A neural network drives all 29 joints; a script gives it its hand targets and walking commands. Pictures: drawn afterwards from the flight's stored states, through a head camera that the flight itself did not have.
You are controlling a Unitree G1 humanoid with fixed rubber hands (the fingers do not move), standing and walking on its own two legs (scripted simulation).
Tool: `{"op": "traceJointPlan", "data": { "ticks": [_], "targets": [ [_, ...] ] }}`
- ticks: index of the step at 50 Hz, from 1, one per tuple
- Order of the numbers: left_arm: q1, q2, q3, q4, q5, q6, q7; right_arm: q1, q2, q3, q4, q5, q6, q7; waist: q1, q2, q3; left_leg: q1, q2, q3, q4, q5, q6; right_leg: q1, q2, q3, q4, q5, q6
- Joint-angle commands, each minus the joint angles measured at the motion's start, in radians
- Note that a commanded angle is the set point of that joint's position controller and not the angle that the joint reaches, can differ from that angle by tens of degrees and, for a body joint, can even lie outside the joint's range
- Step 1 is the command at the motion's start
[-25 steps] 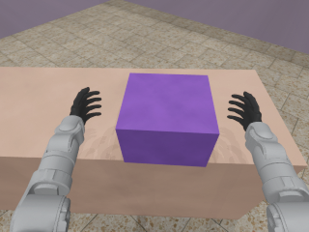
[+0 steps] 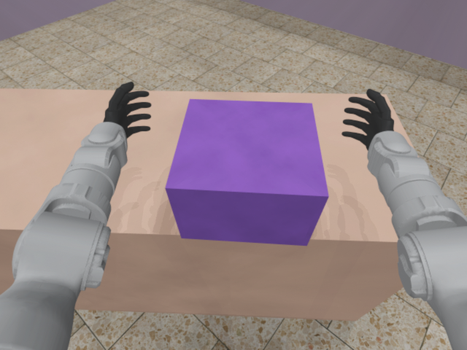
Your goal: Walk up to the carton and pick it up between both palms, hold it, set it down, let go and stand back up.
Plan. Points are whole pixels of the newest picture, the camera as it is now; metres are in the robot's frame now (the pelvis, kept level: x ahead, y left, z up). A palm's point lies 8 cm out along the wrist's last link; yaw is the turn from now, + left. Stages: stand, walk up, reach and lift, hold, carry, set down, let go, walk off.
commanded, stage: reach and lift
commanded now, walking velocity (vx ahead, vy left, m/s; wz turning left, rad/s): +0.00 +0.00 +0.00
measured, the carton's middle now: (246, 170) +0.48 -0.04 +0.01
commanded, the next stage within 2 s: none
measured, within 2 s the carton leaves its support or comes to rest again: neither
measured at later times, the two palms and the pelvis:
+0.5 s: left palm (139, 169) +0.46 +0.18 +0.05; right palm (356, 175) +0.42 -0.25 +0.04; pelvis -0.01 +0.00 -0.03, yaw +1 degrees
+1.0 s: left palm (154, 167) +0.46 +0.15 +0.05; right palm (341, 173) +0.43 -0.22 +0.04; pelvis -0.02 +0.00 -0.04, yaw +0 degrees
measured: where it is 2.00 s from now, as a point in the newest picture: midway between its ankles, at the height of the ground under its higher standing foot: outside the picture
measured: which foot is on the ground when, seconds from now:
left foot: down 0.00-1.00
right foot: down 0.00-1.00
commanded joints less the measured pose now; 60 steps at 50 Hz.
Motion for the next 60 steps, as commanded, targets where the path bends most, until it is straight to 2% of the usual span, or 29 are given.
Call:
{"op": "traceJointPlan", "data": {
  "ticks": [1, 4, 5, 6, 9, 14, 17, 21, 24, 27, 30, 40, 46, 52, 53, 60],
  "targets": [
    [-0.474, 0.171, 0.002, -0.049, -0.011, -0.088, -0.006, -0.450, -0.137, -0.001, -0.081, 0.008, -0.063, -0.004, -0.015, -0.016, -0.536, -0.123, -0.042, -0.006, -0.052, 0.284, -0.016, 0.524, 0.004, 0.101, 0.089, 0.351, 0.041],
    [-0.457, 0.157, -0.016, 0.018, -0.009, -0.141, -0.014, -0.432, -0.122, 0.017, -0.040, 0.016, -0.102, -0.003, -0.017, -0.012, -0.535, -0.149, -0.040, -0.007, -0.047, 0.279, -0.018, 0.507, 0.000, 0.099, 0.099, 0.331, 0.037],
    [-0.486, 0.147, -0.005, -0.037, -0.027, -0.175, -0.002, -0.471, -0.143, 0.013, -0.161, 0.030, -0.138, -0.004, -0.021, -0.002, -0.627, -0.127, -0.051, 0.022, -0.038, 0.300, -0.028, 0.509, -0.001, 0.091, 0.105, 0.376, 0.044],
    [-0.455, 0.134, -0.006, 0.019, -0.012, -0.191, -0.002, -0.453, -0.126, 0.032, -0.086, 0.020, -0.148, -0.003, -0.027, -0.011, -0.590, -0.124, -0.043, 0.013, -0.032, 0.313, -0.027, 0.519, 0.005, 0.083, 0.123, 0.387, 0.043],
    [-0.400, 0.118, -0.011, 0.094, 0.004, -0.249, -0.014, -0.389, -0.111, 0.053, 0.009, 0.036, -0.193, -0.004, -0.038, -0.006, -0.514, -0.180, -0.045, 0.004, -0.033, 0.273, -0.022, 0.463, -0.009, 0.092, 0.124, 0.332, 0.036],
    [-0.474, 0.108, -0.043, 0.107, -0.041, -0.361, 0.003, -0.425, -0.111, 0.039, -0.001, 0.024, -0.278, 0.012, -0.033, 0.041, -0.618, -0.168, -0.039, 0.012, 0.026, 0.266, -0.045, 0.295, -0.007, 0.061, 0.171, 0.242, 0.034],
    [-0.517, 0.103, -0.063, 0.117, -0.070, -0.403, 0.014, -0.449, -0.114, 0.027, 0.005, 0.013, -0.311, 0.021, -0.034, 0.054, -0.699, -0.181, -0.038, 0.017, 0.075, 0.271, -0.057, 0.234, -0.004, 0.049, 0.219, 0.242, 0.036],
    [-0.512, 0.106, -0.072, 0.168, -0.084, -0.448, 0.013, -0.451, -0.108, 0.037, 0.036, 0.017, -0.354, 0.023, -0.033, 0.029, -0.776, -0.259, -0.047, 0.028, 0.136, 0.285, -0.056, 0.238, -0.003, 0.056, 0.284, 0.290, 0.050],
    [-0.502, 0.116, -0.081, 0.210, -0.091, -0.474, 0.001, -0.450, -0.092, 0.047, 0.049, 0.027, -0.380, 0.012, -0.045, -0.008, -0.805, -0.365, -0.063, 0.038, 0.167, 0.259, -0.040, 0.289, -0.011, 0.080, 0.319, 0.332, 0.067],
    [-0.502, 0.122, -0.087, 0.211, -0.095, -0.485, -0.010, -0.452, -0.077, 0.052, 0.024, 0.036, -0.395, -0.003, -0.050, -0.024, -0.848, -0.432, -0.075, 0.046, 0.185, 0.252, -0.032, 0.341, -0.015, 0.100, 0.342, 0.374, 0.078],
    [-0.492, 0.114, -0.074, 0.192, -0.083, -0.478, -0.010, -0.450, -0.080, 0.059, 0.003, 0.047, -0.400, -0.007, -0.035, -0.004, -0.878, -0.404, -0.072, 0.048, 0.200, 0.297, -0.044, 0.332, -0.004, 0.094, 0.352, 0.389, 0.073],
    [-0.512, 0.063, -0.073, 0.205, -0.067, -0.458, 0.007, -0.461, -0.060, 0.051, 0.068, 0.035, -0.387, 0.000, -0.034, 0.026, -0.779, -0.326, -0.058, 0.035, 0.216, 0.283, -0.059, 0.177, 0.009, 0.068, 0.334, 0.270, 0.052],
    [-0.527, -0.008, -0.069, 0.221, -0.048, -0.467, 0.020, -0.482, 0.015, 0.018, 0.091, -0.020, -0.375, -0.005, -0.045, 0.030, -0.740, -0.336, -0.053, 0.026, 0.207, 0.234, -0.054, 0.131, -0.004, 0.070, 0.321, 0.206, 0.038],
    [-0.533, -0.034, -0.001, 0.217, 0.017, -0.481, 0.041, -0.500, 0.068, -0.064, 0.080, -0.113, -0.388, -0.044, -0.053, 0.027, -0.759, -0.360, -0.056, 0.034, 0.183, 0.209, -0.057, 0.188, -0.006, 0.078, 0.310, 0.210, 0.029],
    [-0.539, -0.074, 0.002, 0.206, 0.028, -0.483, 0.042, -0.508, 0.112, -0.068, 0.082, -0.129, -0.388, -0.047, -0.044, 0.030, -0.750, -0.358, -0.056, 0.036, 0.182, 0.211, -0.054, 0.187, -0.005, 0.077, 0.308, 0.208, 0.025],
    [-0.543, -0.116, 0.023, 0.196, 0.048, -0.490, 0.041, -0.504, 0.146, -0.095, 0.067, -0.165, -0.379, -0.041, -0.048, 0.048, -0.755, -0.299, -0.048, 0.028, 0.166, 0.248, -0.064, 0.186, -0.001, 0.058, 0.290, 0.209, 0.016]
  ]
}}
